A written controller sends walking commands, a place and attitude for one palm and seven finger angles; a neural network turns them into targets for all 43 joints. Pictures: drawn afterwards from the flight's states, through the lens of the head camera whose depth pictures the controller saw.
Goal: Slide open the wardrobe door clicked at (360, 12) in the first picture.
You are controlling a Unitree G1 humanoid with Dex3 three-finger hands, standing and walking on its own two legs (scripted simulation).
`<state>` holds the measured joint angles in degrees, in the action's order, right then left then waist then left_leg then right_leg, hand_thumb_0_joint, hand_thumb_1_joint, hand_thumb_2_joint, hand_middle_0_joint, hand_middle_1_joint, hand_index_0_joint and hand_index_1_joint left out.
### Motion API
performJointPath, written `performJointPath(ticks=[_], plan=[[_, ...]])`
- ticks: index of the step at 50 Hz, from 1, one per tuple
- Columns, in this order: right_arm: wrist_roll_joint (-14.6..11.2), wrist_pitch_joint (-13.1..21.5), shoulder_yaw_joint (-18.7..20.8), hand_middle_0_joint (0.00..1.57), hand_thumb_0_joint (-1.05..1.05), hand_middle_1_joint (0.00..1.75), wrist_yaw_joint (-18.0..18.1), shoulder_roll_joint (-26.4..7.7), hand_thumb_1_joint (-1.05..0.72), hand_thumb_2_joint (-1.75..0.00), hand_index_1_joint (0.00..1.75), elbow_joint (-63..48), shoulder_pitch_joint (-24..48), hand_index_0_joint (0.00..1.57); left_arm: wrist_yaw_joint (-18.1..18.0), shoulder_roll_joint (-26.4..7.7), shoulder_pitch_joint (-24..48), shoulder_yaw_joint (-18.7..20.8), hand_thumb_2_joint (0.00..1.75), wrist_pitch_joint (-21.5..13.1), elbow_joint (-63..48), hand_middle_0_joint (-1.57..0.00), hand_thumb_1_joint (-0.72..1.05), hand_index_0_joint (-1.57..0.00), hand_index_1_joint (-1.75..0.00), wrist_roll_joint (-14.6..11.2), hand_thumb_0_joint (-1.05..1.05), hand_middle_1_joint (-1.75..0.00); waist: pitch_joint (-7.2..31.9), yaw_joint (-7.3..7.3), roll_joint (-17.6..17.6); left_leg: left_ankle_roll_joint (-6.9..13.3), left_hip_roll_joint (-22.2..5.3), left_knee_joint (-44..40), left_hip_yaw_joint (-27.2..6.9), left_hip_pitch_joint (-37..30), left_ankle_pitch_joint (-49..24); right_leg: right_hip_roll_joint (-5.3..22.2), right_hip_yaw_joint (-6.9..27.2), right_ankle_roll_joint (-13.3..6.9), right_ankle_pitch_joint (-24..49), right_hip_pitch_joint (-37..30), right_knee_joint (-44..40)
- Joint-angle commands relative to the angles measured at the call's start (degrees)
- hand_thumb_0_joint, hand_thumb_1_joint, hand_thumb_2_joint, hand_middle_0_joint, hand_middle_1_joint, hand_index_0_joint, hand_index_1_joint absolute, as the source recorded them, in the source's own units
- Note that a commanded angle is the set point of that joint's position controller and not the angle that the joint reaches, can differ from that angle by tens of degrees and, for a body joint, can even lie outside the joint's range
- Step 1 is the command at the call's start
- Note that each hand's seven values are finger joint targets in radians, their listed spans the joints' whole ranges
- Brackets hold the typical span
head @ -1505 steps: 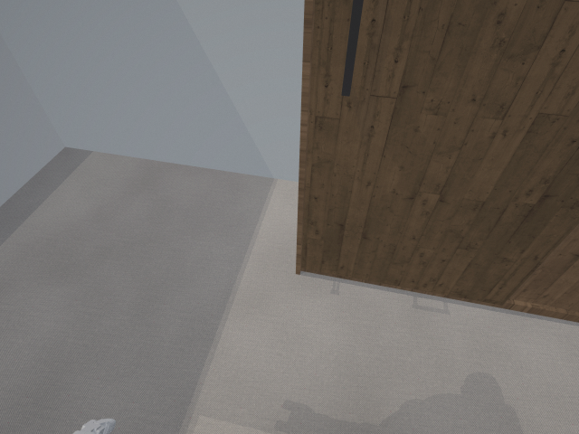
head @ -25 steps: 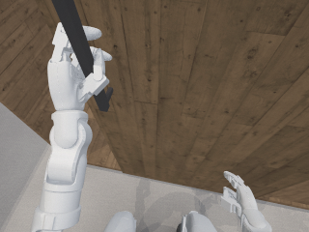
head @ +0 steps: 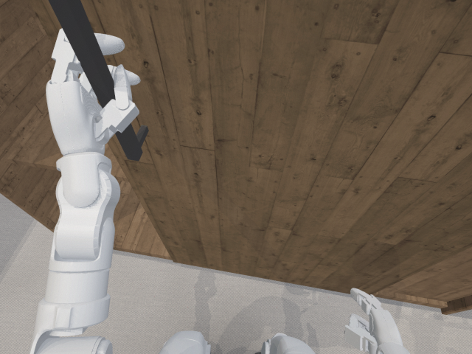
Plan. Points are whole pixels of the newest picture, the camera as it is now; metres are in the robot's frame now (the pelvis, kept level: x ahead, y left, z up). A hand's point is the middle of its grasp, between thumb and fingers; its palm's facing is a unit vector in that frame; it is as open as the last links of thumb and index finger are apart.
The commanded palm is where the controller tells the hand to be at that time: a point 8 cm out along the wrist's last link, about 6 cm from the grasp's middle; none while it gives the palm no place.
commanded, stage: step sideways, sliding the door along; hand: left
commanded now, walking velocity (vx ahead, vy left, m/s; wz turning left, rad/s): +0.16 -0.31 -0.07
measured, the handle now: (109, 72) +0.39 +0.22 +0.24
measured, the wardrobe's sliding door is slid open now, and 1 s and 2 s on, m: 0.44 0.44 0.42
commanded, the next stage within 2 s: stop walking and hold the door there in 0.02 s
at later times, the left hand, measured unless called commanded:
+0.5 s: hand (123, 101) +0.36 +0.20 +0.22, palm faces +0.58 -0.77 -0.27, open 5.7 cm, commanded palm +0.32 +0.23 +0.19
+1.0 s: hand (125, 101) +0.36 +0.20 +0.22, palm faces +0.57 -0.79 -0.22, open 5.5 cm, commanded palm +0.31 +0.23 +0.19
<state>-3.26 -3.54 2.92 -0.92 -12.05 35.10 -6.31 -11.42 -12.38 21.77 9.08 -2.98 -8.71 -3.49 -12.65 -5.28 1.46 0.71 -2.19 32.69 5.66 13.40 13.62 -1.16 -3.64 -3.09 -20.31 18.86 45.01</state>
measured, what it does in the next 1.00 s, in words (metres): steps to the right: right foot, then left foot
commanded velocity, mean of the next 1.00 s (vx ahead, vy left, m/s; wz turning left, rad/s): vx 0.03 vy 0.07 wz -0.01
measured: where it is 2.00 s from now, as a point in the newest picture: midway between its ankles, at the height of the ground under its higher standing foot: outside the picture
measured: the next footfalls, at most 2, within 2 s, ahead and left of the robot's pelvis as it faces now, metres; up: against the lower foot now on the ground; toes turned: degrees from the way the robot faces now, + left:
right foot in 0.32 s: +0.13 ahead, -0.29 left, +0.00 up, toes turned -8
left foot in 0.56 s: +0.07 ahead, -0.01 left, +0.00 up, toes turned -7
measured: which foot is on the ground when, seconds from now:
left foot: down 0.00-0.32, up 0.34-0.54, down 0.56-1.00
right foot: up 0.00-0.30, down 0.32-0.60, up 0.62-0.76, down 0.78-1.00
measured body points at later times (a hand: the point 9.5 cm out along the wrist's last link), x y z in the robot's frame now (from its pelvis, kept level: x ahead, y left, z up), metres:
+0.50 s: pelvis -0.01 -0.11 +0.00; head +0.01 -0.14 +0.45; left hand +0.32 +0.24 +0.23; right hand +0.14 -0.40 -0.10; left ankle +0.01 +0.01 -0.70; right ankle +0.09 -0.28 -0.72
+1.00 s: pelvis -0.04 -0.13 +0.02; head -0.05 -0.14 +0.47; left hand +0.32 +0.24 +0.23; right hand +0.00 -0.41 -0.10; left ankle +0.03 -0.01 -0.72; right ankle -0.02 -0.25 -0.72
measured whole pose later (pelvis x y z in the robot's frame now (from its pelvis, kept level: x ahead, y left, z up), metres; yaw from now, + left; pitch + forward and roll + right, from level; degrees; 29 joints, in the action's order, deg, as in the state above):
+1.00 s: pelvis -0.04 -0.13 +0.02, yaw -10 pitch -3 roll -1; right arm -3.5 3.4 0.4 4.9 -15.7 43.7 -16.5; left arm -7.7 -36.0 23.4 32.1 -9.5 38.7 -1.9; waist -1.8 1.3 -2.8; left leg -0.1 -3.2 25.3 2.5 13.3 9.0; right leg -0.8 -2.4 -0.7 -8.9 11.1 22.9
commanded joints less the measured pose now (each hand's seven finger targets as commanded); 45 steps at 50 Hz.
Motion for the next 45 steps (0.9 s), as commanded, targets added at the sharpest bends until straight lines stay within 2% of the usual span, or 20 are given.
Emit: performJointPath(ticks=[1, 3, 6, 7, 8, 11, 15, 16, 17, 18, 20, 24, 25, 27, 30, 33, 37, 40, 42, 45], plan=[[0.9, 4.0, 0.6, 0.20, 0.00, 0.30, -0.9, -4.7, -0.90, -0.90, 0.30, -10.5, 8.4, 0.20, 6.8, 1.4, 27.5, -15.1, 0.90, -8.8, -25.1, -0.45, 0.90, -0.45, -1.40, -1.6, 0.00, -1.40, 26.0, 6.78, -12.5, 15.0, -27.9, -12.8, -28.9, -22.7, -26.6, 2.8, 9.9, 2.4, -5.0, 15.4, 30.3], [0.2, 4.0, 1.2, 0.20, 0.00, 0.30, -1.0, -5.8, -0.90, -0.90, 0.30, -8.6, 5.7, 0.20, 7.1, 2.3, 27.0, -15.4, 0.90, -7.5, -20.7, -0.45, 0.90, -0.45, -1.40, -0.6, 0.00, -1.40, 24.8, 6.41, -10.6, 12.7, -24.6, -9.0, -17.7, -25.4, -29.4, 3.0, 7.3, 3.1, -4.2, 20.4, 33.2], [-0.1, 4.7, 1.9, 0.20, 0.00, 0.30, -1.0, -6.9, -0.90, -0.90, 0.30, -9.1, 3.7, 0.20, 7.7, 2.9, 29.1, -15.7, 0.90, -6.6, -19.1, -0.45, 0.90, -0.45, -1.40, -0.3, 0.00, -1.40, 25.9, 6.44, -14.2, 9.3, -20.9, -8.2, -9.6, -26.9, -31.2, 3.7, 2.9, 4.1, -3.2, 19.5, 24.8], [0.5, 3.1, 2.9, 0.20, 0.00, 0.30, 0.6, -10.3, -0.90, -0.90, 0.30, -4.0, -0.7, 0.20, 4.4, -30.7, 14.7, 17.6, 0.90, -5.7, 5.9, -0.45, 0.90, -0.45, -1.40, 2.3, 0.00, -1.40, 26.8, 4.69, -17.6, 8.7, -20.6, -9.2, -6.3, -25.2, -33.1, 2.6, 0.4, 5.0, -3.5, 17.7, 21.1], [0.7, 2.6, 2.0, 0.20, 0.00, 0.30, 0.4, -8.5, -0.90, -0.90, 0.30, -6.7, 0.9, 0.20, 5.8, -19.6, 15.7, 7.5, 0.90, -5.4, 1.5, -0.45, 0.90, -0.45, -1.40, 1.0, 0.00, -1.40, 25.2, 4.88, -21.6, 7.9, -19.2, -7.1, -4.7, -20.8, -32.7, 2.8, -1.0, 4.2, -4.3, 12.8, 14.9], [-0.1, 5.6, 1.0, 0.20, 0.00, 0.30, 1.1, -9.2, -0.90, -0.90, 0.30, -7.5, 1.7, 0.20, 5.8, -21.7, 18.4, 9.0, 0.90, -6.8, 1.6, -0.45, 0.90, -0.45, -1.40, 0.6, 0.00, -1.40, 22.7, 5.83, -26.5, 4.4, -16.1, -4.3, 1.2, -14.0, -28.8, 0.8, -5.4, 4.1, -0.1, -0.1, -5.7], [0.0, 7.8, -0.6, 0.20, 0.00, 0.30, 2.8, -8.5, -0.90, -0.90, 0.30, -5.3, 1.6, 0.20, 5.3, -34.5, 14.8, 19.1, 0.90, -6.6, 14.0, -0.45, 0.90, -0.45, -1.40, 2.9, 0.00, -1.40, 21.8, 6.03, -6.8, 0.4, -6.0, 13.4, 0.1, -1.3, -8.5, 4.7, 0.0, 3.9, 29.9, -21.2, -27.3], [0.1, 8.0, -1.2, 0.20, 0.00, 0.30, 3.4, -6.9, -0.90, -0.90, 0.30, -4.9, 3.3, 0.20, 4.8, -38.7, 15.5, 22.2, 0.90, -7.2, 14.7, -0.45, 0.90, -0.45, -1.40, 3.6, 0.00, -1.40, 21.6, 6.84, -3.8, -0.6, -3.1, 16.9, 1.4, 4.3, 5.6, 10.4, 6.3, 2.2, 41.4, -23.7, -25.1], [-0.1, 7.4, -0.1, 0.20, 0.00, 0.30, 3.8, -8.5, -0.90, -0.90, 0.30, -5.6, 1.0, 0.20, 4.6, -41.2, 14.3, 25.7, 0.90, -6.5, 17.9, -0.45, 0.90, -0.45, -1.40, 3.3, 0.00, -1.40, 23.4, 5.16, 12.4, -1.8, 1.1, 24.9, -1.9, 8.2, 14.3, 16.0, 20.2, -0.3, 37.6, -19.3, -27.3], [-0.1, 7.2, 0.6, 0.20, 0.00, 0.30, 4.3, -9.4, -0.90, -0.90, 0.30, -5.7, 2.7, 0.20, 4.6, -36.2, 17.4, 22.0, 0.90, -6.0, 14.8, -0.45, 0.90, -0.45, -1.40, 1.4, 0.00, -1.40, 22.2, 3.83, 23.7, -1.6, 0.7, 31.9, -7.7, 9.1, 12.4, 18.8, 26.6, -1.5, 28.1, -15.9, -29.7], [0.2, 7.6, 0.1, 0.20, 0.00, 0.30, 4.8, -10.1, -0.90, -0.90, 0.30, -2.4, 3.2, 0.20, 3.5, -39.4, 17.5, 26.2, 0.90, -6.2, 17.7, -0.45, 0.90, -0.45, -1.40, 0.8, 0.00, -1.40, 22.4, 4.80, 12.7, -1.0, -0.4, 29.3, -11.4, 9.5, 12.2, 21.5, 22.0, -4.7, 15.7, -12.9, -26.3], [0.9, 8.2, 1.0, 0.20, 0.00, 0.30, 5.7, -10.3, -0.90, -0.90, 0.30, -1.7, 3.2, 0.20, 3.0, -42.0, 12.7, 29.3, 0.90, -8.1, 21.6, -0.45, 0.90, -0.45, -1.40, 2.4, 0.00, -1.40, 22.7, 4.19, 14.5, 0.5, 1.1, 8.2, -7.5, 2.7, 14.1, 19.9, 17.6, -2.5, 7.6, -7.4, -28.0], [0.6, 8.4, 1.0, 0.20, 0.00, 0.30, 5.9, -10.9, -0.90, -0.90, 0.30, -1.1, 2.4, 0.20, 2.9, -40.9, 12.8, 27.9, 0.90, -8.2, 21.9, -0.45, 0.90, -0.45, -1.40, 2.1, 0.00, -1.40, 21.6, 5.21, 10.4, 0.8, 0.7, 0.0, -7.3, -0.1, 10.2, 18.9, 15.2, -1.8, 6.7, -5.9, -26.4], [0.5, 8.5, 1.5, 0.20, 0.00, 0.30, 6.4, -11.8, -0.90, -0.90, 0.30, -1.9, 0.9, 0.20, 3.0, -37.4, 12.7, 24.1, 0.90, -9.0, 20.4, -0.45, 0.90, -0.45, -1.40, 2.4, 0.00, -1.40, 22.6, 5.33, 0.3, 1.3, -0.3, -12.7, -6.0, -6.3, 2.9, 13.2, 10.9, 0.3, -0.7, -3.2, -22.6], [0.1, 9.1, 1.6, 0.20, 0.00, 0.30, 7.0, -12.4, -0.90, -0.90, 0.30, -2.3, 0.5, 0.20, 2.8, -36.5, 14.3, 21.5, 0.90, -8.9, 19.8, -0.45, 0.90, -0.45, -1.40, 2.7, 0.00, -1.40, 17.6, 5.25, -26.5, 6.6, -12.7, -28.1, -21.4, 6.2, 17.7, 2.9, 3.1, 3.3, -4.3, -3.2, 3.7], [-0.7, 9.6, 1.8, 0.20, 0.00, 0.30, 6.7, -12.4, -0.90, -0.90, 0.30, -1.2, -3.1, 0.20, 3.0, -37.1, 14.6, 21.3, 0.90, -8.7, 23.1, -0.45, 0.90, -0.45, -1.40, 2.8, 0.00, -1.40, 17.2, 4.81, -11.8, 8.7, -10.9, -20.2, -14.9, 3.3, 7.1, 3.8, 2.4, 4.0, -2.3, -1.7, 2.3], [-0.4, 10.8, 0.5, 0.20, 0.00, 0.30, 6.5, -13.6, -0.90, -0.90, 0.30, -1.0, -5.0, 0.20, 3.8, -35.9, 16.0, 18.9, 0.90, -7.6, 27.2, -0.45, 0.90, -0.45, -1.40, 2.6, 0.00, -1.40, 18.7, 5.26, -13.7, 4.8, -9.3, -15.0, -12.6, -2.5, 1.0, 3.5, -0.3, 4.0, 6.3, -9.0, -24.7], [0.2, 11.0, 0.7, 0.20, 0.00, 0.30, 6.6, -13.9, -0.90, -0.90, 0.30, 0.5, -5.9, 0.20, 3.2, -42.4, 15.1, 23.7, 0.90, -7.6, 33.2, -0.45, 0.90, -0.45, -1.40, 3.5, 0.00, -1.40, 20.1, 6.87, -8.3, 1.3, -5.7, -9.8, -8.9, 1.3, 2.6, 8.1, 5.8, 2.1, 14.7, -15.8, -29.1], [-0.5, 10.3, 1.9, 0.20, 0.00, 0.30, 6.4, -14.0, -0.90, -0.90, 0.30, 0.2, -6.4, 0.20, 3.2, -42.3, 18.7, 23.7, 0.90, -7.4, 34.1, -0.45, 0.90, -0.45, -1.40, 2.3, 0.00, -1.40, 20.1, 6.73, 4.8, 0.6, -3.2, -6.6, -7.0, -0.1, 6.1, 11.1, 14.1, 0.2, 3.2, -10.1, -31.3], [0.1, 9.9, 1.4, 0.20, 0.00, 0.30, 6.6, -14.2, -0.90, -0.90, 0.30, 1.2, -6.2, 0.20, 3.1, -44.2, 18.6, 24.8, 0.90, -7.5, 38.3, -0.45, 0.90, -0.45, -1.40, 2.2, 0.00, -1.40, 17.7, 7.03, -1.3, 1.4, -4.0, -9.6, -9.0, -3.8, 3.9, 10.9, 13.2, 0.1, -1.4, -4.9, -31.8]])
